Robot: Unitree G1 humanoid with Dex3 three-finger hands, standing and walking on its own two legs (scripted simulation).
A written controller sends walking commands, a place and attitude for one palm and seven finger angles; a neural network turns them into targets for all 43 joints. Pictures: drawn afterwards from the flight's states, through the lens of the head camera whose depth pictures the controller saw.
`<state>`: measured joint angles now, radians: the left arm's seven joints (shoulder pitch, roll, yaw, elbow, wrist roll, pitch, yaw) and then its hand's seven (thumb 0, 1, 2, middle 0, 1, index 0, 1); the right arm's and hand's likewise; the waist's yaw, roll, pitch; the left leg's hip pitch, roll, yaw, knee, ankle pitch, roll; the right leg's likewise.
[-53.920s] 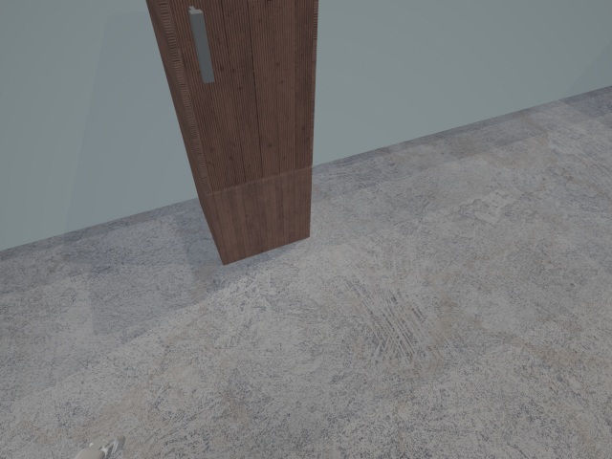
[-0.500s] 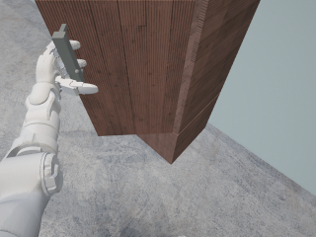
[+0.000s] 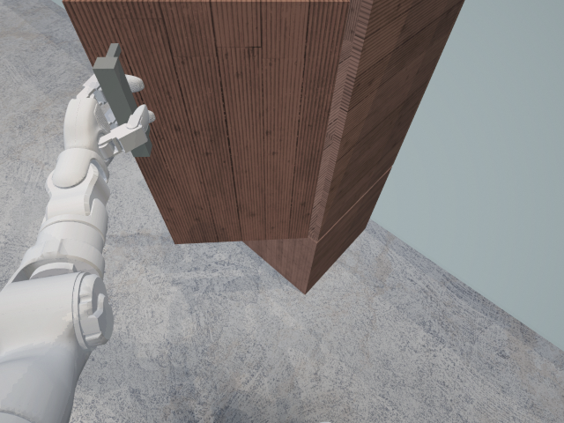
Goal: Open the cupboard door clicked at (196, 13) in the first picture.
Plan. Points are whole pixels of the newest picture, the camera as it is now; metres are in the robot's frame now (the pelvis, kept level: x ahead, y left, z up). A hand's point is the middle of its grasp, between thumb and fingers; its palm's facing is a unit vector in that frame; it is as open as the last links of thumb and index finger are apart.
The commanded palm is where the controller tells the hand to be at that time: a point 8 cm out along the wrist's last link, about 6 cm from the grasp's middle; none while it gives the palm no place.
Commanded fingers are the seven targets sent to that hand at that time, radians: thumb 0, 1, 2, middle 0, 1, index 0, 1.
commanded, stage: close the thumb around the handle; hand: left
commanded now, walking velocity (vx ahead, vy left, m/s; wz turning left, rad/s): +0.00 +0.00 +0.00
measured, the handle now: (129, 103) +0.54 +0.20 +0.14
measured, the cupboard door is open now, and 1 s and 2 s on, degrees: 46 82 95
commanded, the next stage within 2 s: pull the door open along its arc in 0.06 s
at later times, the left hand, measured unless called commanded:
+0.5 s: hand (138, 144) +0.46 +0.17 +0.14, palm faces +0.01 -1.00 +0.01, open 6.3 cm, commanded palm +0.40 +0.23 +0.14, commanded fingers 0.00 0.90 0.90 -0.40 -1.35 -0.40 -1.35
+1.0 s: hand (201, 224) +0.32 +0.08 +0.15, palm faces +0.40 -0.91 +0.08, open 6.8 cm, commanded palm +0.26 +0.11 +0.14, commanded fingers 0.00 0.90 0.90 -0.40 -1.35 -0.40 -1.35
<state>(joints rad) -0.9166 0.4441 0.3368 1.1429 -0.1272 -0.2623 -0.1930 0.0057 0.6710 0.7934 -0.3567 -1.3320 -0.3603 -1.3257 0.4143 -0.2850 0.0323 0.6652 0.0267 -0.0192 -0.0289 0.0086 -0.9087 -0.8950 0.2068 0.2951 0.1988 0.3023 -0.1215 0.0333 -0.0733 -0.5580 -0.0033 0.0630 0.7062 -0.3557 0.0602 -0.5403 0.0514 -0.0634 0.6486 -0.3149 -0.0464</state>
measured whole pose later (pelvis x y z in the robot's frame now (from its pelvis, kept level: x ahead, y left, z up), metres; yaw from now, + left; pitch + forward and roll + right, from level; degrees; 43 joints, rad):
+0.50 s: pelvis +0.01 +0.00 +0.01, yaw -2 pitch +10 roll -1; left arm -0.65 0.37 0.34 0.84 -0.18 -0.20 -0.20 0.00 0.68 0.73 -0.31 -1.34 -0.30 -1.32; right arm 0.41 -0.28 0.02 0.61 0.05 0.01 -0.02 0.01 -0.91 -0.90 0.21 0.30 0.20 0.30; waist -0.09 0.05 -0.10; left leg -0.47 0.01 0.10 0.65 -0.36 0.06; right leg -0.47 0.06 -0.02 0.61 -0.31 -0.05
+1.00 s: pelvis +0.00 -0.02 +0.01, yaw +1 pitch +0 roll +0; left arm -0.07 -0.11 -0.09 -0.09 -0.04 0.21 0.49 0.04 0.63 0.74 -0.25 -1.26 -0.29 -1.27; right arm 0.12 -0.19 0.03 0.58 -0.02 0.04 0.02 0.01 -0.91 -0.90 0.20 0.29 0.20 0.30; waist 0.02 0.05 -0.06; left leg -0.26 -0.01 0.04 0.57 -0.32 0.03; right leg -0.25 0.05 -0.08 0.55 -0.31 -0.07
